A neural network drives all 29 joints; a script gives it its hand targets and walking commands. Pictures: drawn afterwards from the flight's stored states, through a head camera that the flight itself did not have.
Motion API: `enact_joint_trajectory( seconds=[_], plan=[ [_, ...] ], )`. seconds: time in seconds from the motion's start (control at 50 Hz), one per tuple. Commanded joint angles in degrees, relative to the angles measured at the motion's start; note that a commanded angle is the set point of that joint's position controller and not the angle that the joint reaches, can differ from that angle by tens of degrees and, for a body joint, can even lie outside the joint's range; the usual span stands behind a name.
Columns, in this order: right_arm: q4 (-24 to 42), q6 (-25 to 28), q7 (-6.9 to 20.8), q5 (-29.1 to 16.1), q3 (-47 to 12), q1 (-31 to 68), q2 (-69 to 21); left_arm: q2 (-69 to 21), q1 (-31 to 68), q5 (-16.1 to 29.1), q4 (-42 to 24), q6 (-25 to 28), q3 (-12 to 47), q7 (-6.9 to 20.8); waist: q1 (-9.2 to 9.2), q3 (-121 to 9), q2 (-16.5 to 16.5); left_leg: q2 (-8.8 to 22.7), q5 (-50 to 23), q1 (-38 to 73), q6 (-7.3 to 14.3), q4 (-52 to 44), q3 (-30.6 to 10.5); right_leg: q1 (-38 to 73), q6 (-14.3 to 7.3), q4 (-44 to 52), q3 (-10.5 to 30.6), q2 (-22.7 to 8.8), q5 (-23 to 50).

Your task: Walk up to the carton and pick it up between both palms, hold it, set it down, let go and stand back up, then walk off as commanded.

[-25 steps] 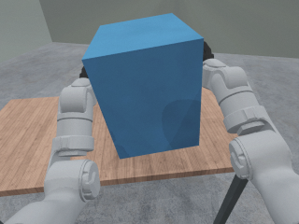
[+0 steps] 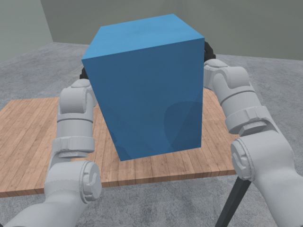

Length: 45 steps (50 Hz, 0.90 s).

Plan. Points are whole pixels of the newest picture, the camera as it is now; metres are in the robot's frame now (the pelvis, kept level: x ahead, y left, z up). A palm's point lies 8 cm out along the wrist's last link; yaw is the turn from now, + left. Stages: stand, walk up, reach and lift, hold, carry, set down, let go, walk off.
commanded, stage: hold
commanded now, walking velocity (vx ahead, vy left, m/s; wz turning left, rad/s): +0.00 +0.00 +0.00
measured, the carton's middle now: (148, 83) +0.40 +0.00 +0.25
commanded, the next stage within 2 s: none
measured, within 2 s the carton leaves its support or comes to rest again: neither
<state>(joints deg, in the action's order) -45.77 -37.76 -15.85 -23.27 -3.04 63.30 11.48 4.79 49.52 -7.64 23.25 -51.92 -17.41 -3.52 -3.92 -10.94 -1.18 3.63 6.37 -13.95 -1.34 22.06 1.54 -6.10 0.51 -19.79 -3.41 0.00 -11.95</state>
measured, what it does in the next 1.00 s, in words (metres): stands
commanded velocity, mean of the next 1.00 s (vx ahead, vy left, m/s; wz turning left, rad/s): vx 0.00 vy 0.00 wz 0.00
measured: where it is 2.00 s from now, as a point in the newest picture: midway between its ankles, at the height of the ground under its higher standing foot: outside the picture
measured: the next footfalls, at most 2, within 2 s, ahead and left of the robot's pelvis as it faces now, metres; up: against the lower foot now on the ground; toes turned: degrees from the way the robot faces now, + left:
none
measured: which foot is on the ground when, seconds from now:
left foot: down 0.00-1.00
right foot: down 0.00-1.00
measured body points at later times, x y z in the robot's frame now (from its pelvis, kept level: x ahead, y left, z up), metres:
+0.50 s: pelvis +0.00 +0.00 +0.00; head -0.08 +0.01 +0.44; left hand +0.39 +0.15 +0.26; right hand +0.39 -0.15 +0.30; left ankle +0.06 +0.13 -0.74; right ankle -0.01 -0.12 -0.74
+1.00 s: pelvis +0.00 +0.00 +0.00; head -0.09 +0.01 +0.44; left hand +0.39 +0.15 +0.26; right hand +0.39 -0.15 +0.30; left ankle +0.06 +0.13 -0.74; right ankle -0.01 -0.12 -0.74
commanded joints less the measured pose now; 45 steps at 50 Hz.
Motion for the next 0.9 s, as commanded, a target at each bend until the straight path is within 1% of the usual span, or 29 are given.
enact_joint_trajectory(
  seconds=[0.0, 0.06, 0.08, 0.12, 0.14, 0.16, 0.18, 0.2, 0.26, 0.3, 0.36, 0.4, 0.44, 0.46, 0.48, 0.5, 0.52, 0.54, 0.56, 0.58, 0.6, 0.62, 0.66, 0.7, 0.72, 0.8, 0.82, 0.84, 0.88],
  plan=[
    [19.65, 1.36, 8.75, -10.79, -10.16, 45.09, -43.6, -30.87, 62.7, 11.56, -18.74, 9.09, 21.1, 8.61, -0.05, -25.45, -1.58, -5.13, -9.49, 17.32, -0.13, -0.19, -2.59, -2.91, 3.45, 3.67, 3.22, 4.34, 12.07],
    [19.46, 1.13, 8.71, -10.44, -9.95, 45.96, -43.09, -30.32, 62.09, 11.87, -15.45, 9.0, 19.93, 8.42, 0.47, -23.94, -0.17, -5.33, -7.68, 16.25, 0.43, -0.49, -2.28, -4.23, 3.69, 4.19, 3.2, 4.37, 10.18],
    [19.34, 1.32, 8.71, -10.3, -9.11, 45.88, -42.47, -30.65, 63.15, 12.13, -16.64, 8.98, 20.79, 8.52, -0.56, -24.81, -1.28, -5.29, -8.16, 17.07, -0.16, -0.53, -2.15, -3.51, 3.6, 3.98, 3.01, 4.5, 11.05],
    [18.38, 1.35, 8.78, -9.99, -8.96, 45.28, -42.38, -31.61, 63.33, 11.71, -16.49, 9.1, 21.0, 8.57, -0.43, -25.3, -2.01, -5.11, -8.52, 17.47, -0.4, -0.36, -2.3, -3.78, 3.4, 3.95, 3.03, 4.58, 10.97],
    [18.3, 1.53, 8.91, -10.44, -9.2, 45.87, -42.21, -31.13, 63.07, 11.71, -15.62, 9.01, 20.51, 8.56, 0.46, -24.94, -2.32, -5.2, -8.35, 17.12, -0.16, -0.28, -2.48, -4.12, 3.32, 3.74, 2.74, 4.62, 9.98],
    [18.15, 1.41, 8.7, -10.36, -8.67, 46.14, -41.56, -31.6, 63.46, 12.11, -16.01, 8.92, 21.33, 8.54, -0.64, -25.36, -2.34, -5.23, -7.7, 17.06, -0.25, -0.25, -2.37, -3.64, 3.24, 4.16, 3.21, 4.64, 10.32],
    [18.22, 1.37, 8.81, -10.11, -9.28, 46.02, -41.9, -31.29, 61.48, 11.5, -14.75, 8.89, 20.35, 8.53, -0.03, -24.96, -1.21, -5.17, -8.27, 16.8, -0.07, -0.29, -2.78, -3.55, 3.42, 4.08, 3.0, 4.64, 10.05],
    [17.59, 1.41, 8.8, -10.14, -8.78, 45.68, -41.19, -31.69, 61.41, 11.37, -14.04, 8.89, 20.44, 8.61, -0.75, -24.07, -1.98, -4.97, -7.61, 17.18, -0.08, -0.52, -2.68, -3.75, 3.13, 4.27, 3.43, 4.5, 10.15],
    [20.54, 1.93, 8.76, -11.11, -9.89, 46.93, -42.21, -31.64, 61.84, 12.2, -16.03, 9.31, 21.34, 8.59, -0.42, -27.11, -1.71, -5.18, -10.15, 18.52, -0.23, 0.1, -2.66, -2.71, 3.6, 3.89, 3.15, 4.58, 13.32],
    [18.94, 1.53, 8.59, -10.56, -9.49, 44.25, -41.78, -31.67, 61.41, 11.64, -16.76, 9.3, 21.16, 8.37, -0.66, -25.37, -2.36, -5.11, -11.11, 18.18, -0.45, 0.15, -2.81, -2.27, 3.44, 4.04, 3.02, 4.65, 13.57],
    [16.93, 0.97, 8.52, -10.2, -8.73, 44.35, -41.15, -30.92, 61.86, 10.97, -15.23, 8.98, 19.74, 8.85, -0.49, -21.99, -0.46, -5.07, -8.12, 16.55, -0.05, -0.58, -2.82, -2.93, 3.54, 4.44, 3.15, 4.58, 10.37],
    [19.39, 1.46, 8.74, -11.0, -10.12, 45.53, -42.21, -30.87, 60.47, 11.03, -16.61, 9.04, 20.02, 8.83, 0.0, -24.28, 0.06, -5.17, -9.4, 16.74, 0.26, -0.47, -2.74, -2.13, 3.37, 3.97, 3.15, 4.71, 12.15],
    [20.1, 1.41, 8.6, -11.44, -10.23, 44.13, -42.08, -31.67, 60.68, 11.78, -17.49, 9.07, 21.42, 8.64, -0.48, -25.57, -1.38, -5.3, -11.82, 18.04, -0.21, 0.03, -2.97, -1.92, 3.36, 3.7, 3.4, 4.82, 14.09],
    [23.77, 1.89, 8.51, -12.52, -11.73, 45.92, -43.59, -32.15, 62.21, 13.01, -21.03, 9.45, 22.92, 8.32, -0.18, -29.11, -1.26, -5.35, -14.8, 20.01, -0.5, 0.91, -2.73, -1.27, 3.71, 3.26, 3.31, 4.94, 17.27],
    [22.43, 1.59, 8.22, -12.13, -11.13, 45.12, -42.45, -32.41, 61.77, 12.95, -20.01, 9.38, 23.12, 8.06, -0.59, -28.54, -2.05, -5.32, -14.68, 19.85, -0.72, 0.99, -2.94, -1.67, 3.65, 3.41, 3.03, 5.09, 16.74],
    [21.36, 1.4, 8.3, -11.56, -9.93, 44.94, -41.0, -31.95, 61.12, 12.13, -17.59, 9.01, 22.22, 8.22, -0.75, -25.14, -1.19, -5.39, -11.17, 18.31, -0.72, 0.3, -2.63, -2.6, 3.5, 4.19, 2.87, 5.08, 12.95],
    [23.71, 1.66, 8.38, -11.9, -10.95, 45.01, -43.11, -32.29, 62.21, 12.93, -20.92, 9.33, 22.95, 8.18, -0.4, -27.67, -0.64, -5.41, -12.8, 18.43, -0.58, 0.53, -2.55, -1.09, 3.68, 3.52, 3.13, 4.99, 14.96],
    [21.74, 1.24, 8.47, -12.3, -10.62, 44.14, -42.0, -32.02, 61.54, 11.99, -19.96, 9.04, 22.11, 8.1, -0.5, -25.59, -2.17, -5.31, -11.16, 18.55, -0.46, 0.05, -2.69, -2.22, 3.55, 3.53, 3.16, 4.88, 14.3],
    [21.2, 1.16, 8.56, -11.8, -11.34, 44.46, -43.1, -31.33, 62.23, 11.27, -19.93, 8.91, 21.77, 8.02, 0.17, -25.0, -1.44, -5.35, -10.21, 17.64, -0.51, 0.04, -2.44, -2.72, 3.85, 3.56, 2.77, 4.93, 12.48],
    [22.07, 1.41, 8.59, -11.96, -11.16, 44.12, -42.77, -31.88, 61.1, 12.0, -20.35, 8.97, 22.35, 8.14, -0.08, -26.16, -1.31, -5.14, -10.64, 18.41, -0.4, 0.27, -2.41, -2.4, 3.55, 3.3, 3.16, 4.74, 13.52],
    [21.06, 1.12, 8.63, -11.62, -10.94, 44.69, -42.09, -30.71, 60.04, 11.15, -17.84, 8.45, 20.84, 8.13, 0.79, -23.61, -1.62, -5.46, -10.61, 17.29, -0.15, -0.17, -2.37, -3.1, 3.69, 3.75, 3.27, 4.79, 12.57],
    [20.31, 1.04, 8.65, -11.53, -10.73, 43.83, -41.81, -30.61, 60.37, 11.13, -19.05, 8.52, 20.94, 8.27, -0.03, -23.51, -0.51, -5.27, -9.78, 17.46, -0.05, -0.34, -2.44, -2.96, 3.77, 3.66, 2.96, 4.8, 12.25],
    [18.77, 1.06, 8.92, -10.1, -9.05, 45.0, -42.15, -30.72, 61.64, 11.01, -16.02, 8.51, 20.15, 8.69, 0.01, -21.4, -0.12, -5.01, -5.29, 15.85, 0.21, -1.3, -2.18, -4.45, 3.47, 4.54, 3.03, 4.52, 7.99],
    [18.7, 1.54, 9.05, -10.38, -9.44, 46.04, -42.69, -31.1, 62.61, 11.67, -16.59, 8.82, 20.43, 8.56, 0.23, -24.45, -1.25, -5.07, -7.94, 16.86, 0.07, -0.74, -1.94, -3.49, 3.18, 3.8, 3.03, 4.58, 10.2],
    [18.5, 1.55, 8.89, -10.52, -9.24, 45.95, -41.72, -31.41, 61.84, 11.9, -14.99, 8.66, 20.74, 8.61, -0.12, -24.31, -1.28, -5.28, -7.6, 16.91, -0.04, -0.41, -2.22, -3.76, 3.31, 3.87, 3.43, 4.56, 10.75],
    [20.59, 1.7, 8.52, -11.39, -9.66, 46.0, -42.14, -33.08, 63.01, 13.31, -17.36, 9.32, 23.02, 8.05, -0.81, -28.17, -2.51, -5.07, -10.74, 18.44, -0.77, 0.55, -2.74, -2.9, 3.4, 3.37, 3.17, 4.83, 13.9],
    [21.69, 1.58, 8.37, -11.42, -10.04, 46.07, -42.12, -32.59, 61.82, 13.05, -17.11, 9.24, 22.21, 8.18, -0.82, -28.16, -1.54, -5.19, -10.82, 18.7, -0.32, 0.57, -2.72, -2.69, 3.46, 3.65, 3.38, 4.74, 14.41],
    [19.96, 1.27, 8.48, -11.47, -10.31, 44.29, -41.69, -31.11, 61.52, 11.7, -17.36, 9.07, 21.12, 8.08, -0.13, -26.8, -2.5, -5.32, -10.95, 18.48, -0.5, 0.65, -2.38, -2.63, 3.71, 3.33, 3.31, 4.63, 13.93],
    [18.92, 1.15, 8.72, -11.1, -9.51, 45.41, -41.12, -32.02, 60.92, 11.45, -15.19, 8.87, 20.97, 8.27, -0.58, -23.73, -1.93, -5.01, -8.92, 17.47, -0.44, -0.41, -3.03, -3.96, 3.5, 3.97, 3.17, 4.7, 10.97]
  ],
)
